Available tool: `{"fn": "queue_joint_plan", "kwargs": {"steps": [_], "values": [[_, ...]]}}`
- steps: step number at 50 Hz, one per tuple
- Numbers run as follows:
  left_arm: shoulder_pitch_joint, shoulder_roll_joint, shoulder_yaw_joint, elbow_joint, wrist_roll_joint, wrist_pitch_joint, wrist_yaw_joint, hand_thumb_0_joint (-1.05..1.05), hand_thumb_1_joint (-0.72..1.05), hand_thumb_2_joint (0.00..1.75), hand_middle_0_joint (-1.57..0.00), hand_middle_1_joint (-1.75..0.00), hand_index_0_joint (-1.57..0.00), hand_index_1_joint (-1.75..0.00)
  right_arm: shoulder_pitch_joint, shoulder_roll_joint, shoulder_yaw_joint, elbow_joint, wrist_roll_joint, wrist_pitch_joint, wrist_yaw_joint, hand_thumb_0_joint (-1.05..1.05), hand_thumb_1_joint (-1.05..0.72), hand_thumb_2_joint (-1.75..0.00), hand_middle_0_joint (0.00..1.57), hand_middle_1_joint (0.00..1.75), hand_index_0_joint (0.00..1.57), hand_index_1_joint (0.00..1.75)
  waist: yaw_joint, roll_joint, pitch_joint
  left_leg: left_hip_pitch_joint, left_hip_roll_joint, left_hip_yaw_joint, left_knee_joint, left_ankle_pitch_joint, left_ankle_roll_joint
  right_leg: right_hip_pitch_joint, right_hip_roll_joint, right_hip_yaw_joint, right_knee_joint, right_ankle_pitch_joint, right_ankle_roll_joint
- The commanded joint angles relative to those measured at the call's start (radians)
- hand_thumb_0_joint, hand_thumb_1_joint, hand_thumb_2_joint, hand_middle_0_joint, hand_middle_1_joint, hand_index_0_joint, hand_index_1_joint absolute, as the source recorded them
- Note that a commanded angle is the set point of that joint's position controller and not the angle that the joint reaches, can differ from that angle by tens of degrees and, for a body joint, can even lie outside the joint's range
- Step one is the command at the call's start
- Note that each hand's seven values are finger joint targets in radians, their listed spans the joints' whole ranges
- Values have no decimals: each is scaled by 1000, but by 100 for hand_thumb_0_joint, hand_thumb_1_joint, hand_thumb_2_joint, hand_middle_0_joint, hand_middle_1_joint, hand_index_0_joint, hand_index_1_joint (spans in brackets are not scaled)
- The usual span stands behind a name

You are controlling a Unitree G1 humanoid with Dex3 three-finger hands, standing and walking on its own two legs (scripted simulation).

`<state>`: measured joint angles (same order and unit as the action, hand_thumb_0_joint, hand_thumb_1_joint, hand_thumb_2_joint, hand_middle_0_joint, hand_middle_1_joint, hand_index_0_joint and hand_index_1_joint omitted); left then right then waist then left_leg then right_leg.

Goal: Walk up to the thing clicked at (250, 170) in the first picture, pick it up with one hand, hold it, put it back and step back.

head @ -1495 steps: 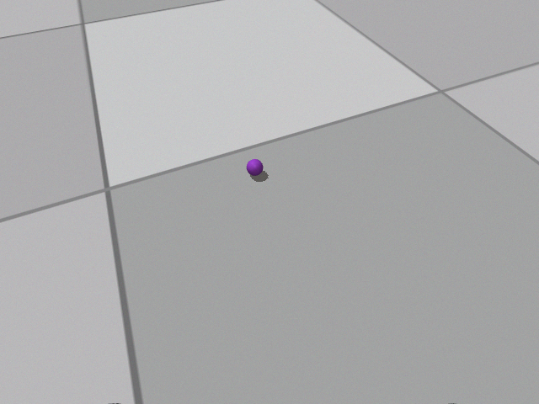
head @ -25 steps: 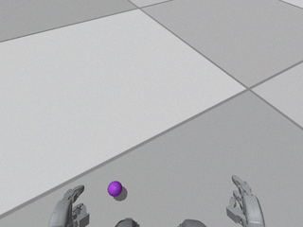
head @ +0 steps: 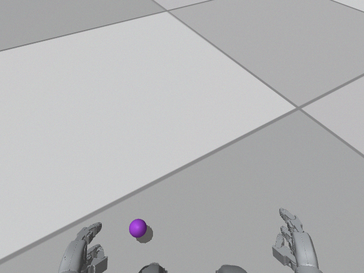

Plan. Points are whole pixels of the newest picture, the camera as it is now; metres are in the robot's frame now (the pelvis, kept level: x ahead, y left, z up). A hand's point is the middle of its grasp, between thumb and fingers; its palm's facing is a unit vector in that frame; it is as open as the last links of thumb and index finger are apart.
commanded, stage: home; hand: left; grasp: from above
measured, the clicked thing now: (138, 228) +0.42 +0.23 -0.67
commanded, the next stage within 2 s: stand in 0.84 s
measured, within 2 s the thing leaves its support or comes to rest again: neither
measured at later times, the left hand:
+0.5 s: hand (105, 261) +0.16 +0.18 -0.05, palm faces +0.04 -0.98 -0.20, open 7.4 cm
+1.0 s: hand (103, 259) +0.17 +0.19 -0.06, palm faces +0.01 -0.96 -0.27, open 7.4 cm
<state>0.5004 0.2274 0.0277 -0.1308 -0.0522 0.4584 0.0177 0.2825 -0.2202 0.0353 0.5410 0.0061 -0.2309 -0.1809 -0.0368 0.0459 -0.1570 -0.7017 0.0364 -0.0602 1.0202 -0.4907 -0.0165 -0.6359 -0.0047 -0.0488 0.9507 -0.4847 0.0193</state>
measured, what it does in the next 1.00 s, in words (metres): stands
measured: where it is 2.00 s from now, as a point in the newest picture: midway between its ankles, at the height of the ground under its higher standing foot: outside the picture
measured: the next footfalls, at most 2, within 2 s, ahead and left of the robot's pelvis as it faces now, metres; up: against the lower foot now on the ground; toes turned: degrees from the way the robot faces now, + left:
none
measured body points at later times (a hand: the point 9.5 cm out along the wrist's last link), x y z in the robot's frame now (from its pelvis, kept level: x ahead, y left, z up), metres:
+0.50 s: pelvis +0.00 +0.00 +0.00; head +0.02 +0.00 +0.45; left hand +0.16 +0.23 -0.03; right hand +0.16 -0.25 -0.06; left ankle +0.01 +0.12 -0.68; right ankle -0.01 -0.14 -0.68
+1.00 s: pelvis +0.00 +0.00 +0.01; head +0.03 +0.01 +0.45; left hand +0.17 +0.24 -0.04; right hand +0.16 -0.25 -0.08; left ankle +0.01 +0.12 -0.68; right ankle -0.01 -0.14 -0.68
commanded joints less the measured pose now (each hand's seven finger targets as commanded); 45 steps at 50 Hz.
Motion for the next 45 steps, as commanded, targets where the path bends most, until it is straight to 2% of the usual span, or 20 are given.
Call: {"fn": "queue_joint_plan", "kwargs": {"steps": [1,5,10,11,13,14,20,21,23,25,26,28,29,32,38,39,41,42,44,45], "values": [[-19,97,62,-189,5,-50,7,0,90,90,-20,-30,-20,-30,-65,-120,-54,-161,0,-61,-11,0,-90,-90,20,30,20,30,2,-4,-83,115,-29,19,-167,231,24,39,27,-25,-149,208,-17],[-20,100,61,-182,7,-47,6,0,90,90,-20,-30,-20,-30,-62,-124,-56,-156,-1,-58,-10,0,-90,-90,20,30,20,30,-6,20,-86,124,-27,13,-176,229,22,30,29,-26,-141,203,-20],[-18,99,65,-191,4,-49,8,0,90,90,-20,-30,-20,-30,-71,-118,-54,-168,0,-55,-9,0,-90,-90,20,30,20,30,0,-8,-81,103,-32,22,-160,229,26,41,24,-23,-153,212,-15],[2,101,68,-172,5,-47,7,0,90,90,-20,-30,-20,-30,-62,-122,-56,-164,-1,-56,-9,0,-90,-90,20,30,20,30,-2,-8,-90,110,-31,19,-164,224,26,41,25,-23,-149,205,-16],[-36,100,54,-216,8,-52,8,0,90,90,-20,-30,-20,-30,-70,-120,-55,-170,1,-56,-10,0,-90,-90,20,30,20,30,1,20,-80,111,-29,21,-173,219,23,29,26,-24,-145,199,-19],[-21,103,65,-185,8,-52,8,0,90,90,-20,-30,-20,-30,-67,-123,-57,-163,1,-54,-10,0,-90,-90,20,30,20,30,0,9,-76,108,-27,15,-177,204,23,25,28,-26,-145,182,-20],[-27,100,62,-209,2,-51,7,0,90,90,-20,-30,-20,-30,-71,-120,-55,-167,1,-58,-9,0,-90,-90,20,30,20,30,2,15,-71,101,-28,15,-176,190,23,22,27,-26,-148,173,-18],[12,105,75,-163,5,-47,9,0,90,90,-20,-30,-20,-30,-62,-125,-60,-162,0,-55,-9,0,-90,-90,20,30,20,30,0,5,-84,107,-26,13,-173,199,23,29,27,-25,-143,179,-19],[-38,102,55,-222,5,-54,7,0,90,90,-20,-30,-20,-30,-69,-125,-58,-173,3,-55,-8,0,-90,-90,20,30,20,30,-3,24,-83,117,-26,17,-175,212,22,21,27,-24,-142,190,-20],[3,100,72,-180,2,-49,9,0,90,90,-20,-30,-20,-30,-56,-122,-59,-162,1,-53,-12,0,-90,-90,20,30,20,30,-3,-14,-91,112,-27,20,-158,232,25,36,25,-21,-146,209,-17],[-31,99,55,-214,2,-54,9,0,90,90,-20,-30,-20,-30,-70,-120,-56,-172,3,-55,-10,0,-90,-90,20,30,20,30,-2,-7,-83,108,-29,22,-160,231,26,31,24,-20,-151,212,-16],[3,102,72,-181,1,-49,9,0,90,90,-20,-30,-20,-30,-58,-122,-59,-165,0,-55,-10,0,-90,-90,20,30,20,30,-3,-3,-100,111,-30,21,-156,231,26,37,24,-20,-146,215,-15],[-19,96,54,-203,3,-50,8,0,90,90,-20,-30,-20,-30,-69,-119,-55,-171,0,-56,-10,0,-90,-90,20,30,20,30,-3,1,-79,101,-31,23,-158,222,26,25,24,-22,-150,208,-14],[-13,107,72,-193,3,-52,8,0,90,90,-20,-30,-20,-30,-63,-121,-60,-167,1,-53,-11,0,-90,-90,20,30,20,30,-3,-12,-92,100,-33,26,-153,209,28,31,22,-17,-156,197,-13],[-20,102,59,-219,4,-52,8,0,90,90,-20,-30,-20,-30,-64,-119,-58,-174,2,-54,-11,0,-90,-90,20,30,20,30,-6,11,-88,110,-32,27,-153,224,27,27,23,-17,-150,213,-13],[12,110,80,-179,3,-47,10,0,90,90,-20,-30,-20,-30,-60,-124,-62,-165,2,-51,-11,0,-90,-90,20,30,20,30,-5,-1,-103,113,-30,21,-152,235,27,41,24,-19,-143,220,-15],[-15,100,53,-212,5,-54,8,0,90,90,-20,-30,-20,-30,-65,-121,-58,-167,2,-50,-9,0,-90,-90,20,30,20,30,-4,19,-87,112,-28,19,-158,245,23,32,26,-23,-137,226,-17],[-11,107,68,-202,5,-54,11,0,90,90,-20,-30,-20,-30,-64,-124,-62,-170,2,-49,-9,0,-90,-90,20,30,20,30,-1,5,-101,115,-27,18,-157,250,24,40,26,-23,-137,229,-18],[-8,100,60,-183,5,-52,12,0,90,90,-20,-30,-20,-30,-59,-124,-61,-165,3,-48,-10,0,-90,-90,20,30,20,30,-9,3,-76,113,-26,18,-157,246,24,30,26,-23,-139,227,-17],[-23,101,60,-225,3,-57,11,0,90,90,-20,-30,-20,-30,-62,-120,-59,-173,2,-51,-8,0,-90,-90,20,30,20,30,0,12,-98,111,-28,18,-157,247,24,38,26,-22,-140,228,-18]]}}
